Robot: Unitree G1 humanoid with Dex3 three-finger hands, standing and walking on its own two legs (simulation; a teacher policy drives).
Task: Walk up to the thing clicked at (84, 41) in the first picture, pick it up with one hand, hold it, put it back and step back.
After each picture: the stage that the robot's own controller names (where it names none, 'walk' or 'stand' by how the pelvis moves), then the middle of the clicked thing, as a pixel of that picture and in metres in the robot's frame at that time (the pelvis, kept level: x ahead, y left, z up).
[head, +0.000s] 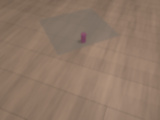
stand; (83, 37) +1.53 -0.07 -0.72
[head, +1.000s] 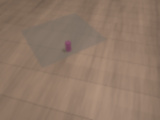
walk; (68, 46) +1.39 +0.17 -0.70
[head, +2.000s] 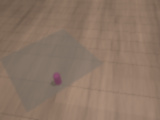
walk; (57, 78) +0.90 +0.30 -0.72
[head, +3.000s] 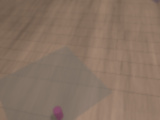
walk; (58, 113) +0.57 +0.26 -0.72
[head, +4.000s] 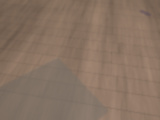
stand; out of the picture +0.42 +0.21 -0.71
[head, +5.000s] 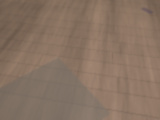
stand; out of the picture +0.38 +0.21 -0.73
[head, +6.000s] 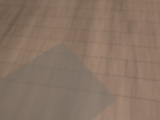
walk; out of the picture +0.34 +0.24 -0.70
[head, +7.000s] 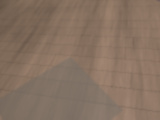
stand; out of the picture +0.40 +0.25 -0.71
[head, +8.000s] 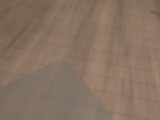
stand; out of the picture +0.38 +0.21 -0.72
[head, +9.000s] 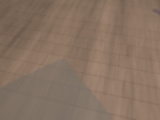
stand; out of the picture +0.35 +0.21 -0.73
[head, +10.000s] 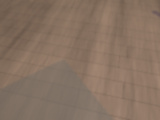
stand; out of the picture +0.35 +0.21 -0.73
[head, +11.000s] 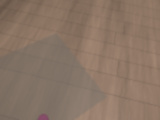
go down; out of the picture +0.37 +0.21 -0.66
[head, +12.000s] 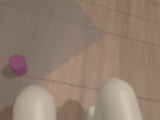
go down; (18, 66) +0.45 +0.21 -0.30
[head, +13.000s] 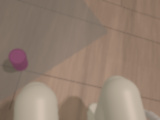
close in; (19, 60) +0.46 +0.21 -0.29
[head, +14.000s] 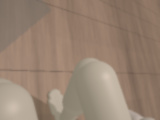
close in; out of the picture +0.44 +0.24 -0.23
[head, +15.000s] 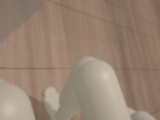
close; out of the picture +0.44 +0.25 -0.23
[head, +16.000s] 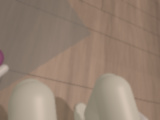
lift; out of the picture +0.38 +0.26 -0.13
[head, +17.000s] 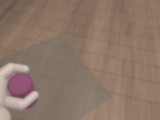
lift; (24, 92) +0.32 +0.18 +0.02
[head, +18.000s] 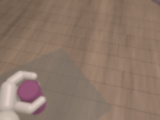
hold; (32, 98) +0.31 +0.16 +0.00
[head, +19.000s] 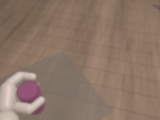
hold; (32, 98) +0.31 +0.17 +0.01
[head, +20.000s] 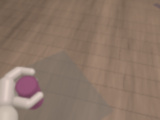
crouch; (30, 93) +0.32 +0.18 +0.01
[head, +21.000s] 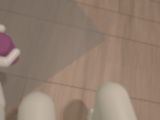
crouch; (4, 50) +0.45 +0.21 -0.08
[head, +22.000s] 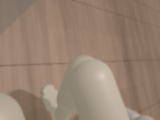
lower; out of the picture +0.45 +0.26 -0.23
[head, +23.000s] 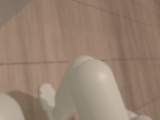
lower; out of the picture +0.45 +0.27 -0.24
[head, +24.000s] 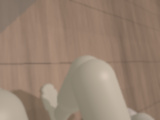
lower; out of the picture +0.44 +0.26 -0.24
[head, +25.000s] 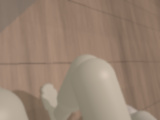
lower; out of the picture +0.44 +0.26 -0.23
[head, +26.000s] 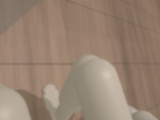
loosen; out of the picture +0.44 +0.26 -0.23
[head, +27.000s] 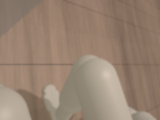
withdraw; out of the picture +0.44 +0.26 -0.23
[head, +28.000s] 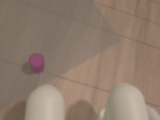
walk; (37, 63) +0.45 +0.19 -0.33
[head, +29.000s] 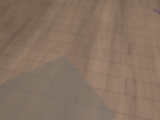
stand; out of the picture +0.37 +0.18 -0.66
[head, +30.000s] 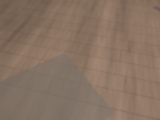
stand; out of the picture +0.38 +0.19 -0.67
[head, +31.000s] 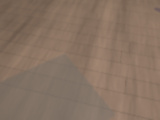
stand; out of the picture +0.37 +0.19 -0.67
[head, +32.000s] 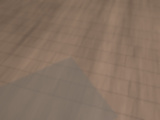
stand; out of the picture +0.40 +0.20 -0.72
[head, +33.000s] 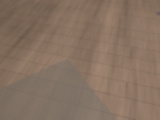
stand; out of the picture +0.37 +0.20 -0.73
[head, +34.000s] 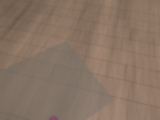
walk; out of the picture +0.39 +0.20 -0.72
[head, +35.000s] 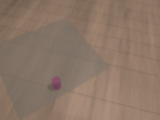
walk; (56, 83) +0.66 +0.16 -0.70
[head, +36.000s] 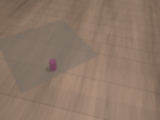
stand; (52, 65) +1.01 +0.25 -0.70
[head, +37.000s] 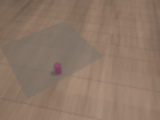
stand; (57, 68) +0.98 +0.20 -0.71
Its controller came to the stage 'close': yes
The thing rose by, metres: 0.71
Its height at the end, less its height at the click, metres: +0.00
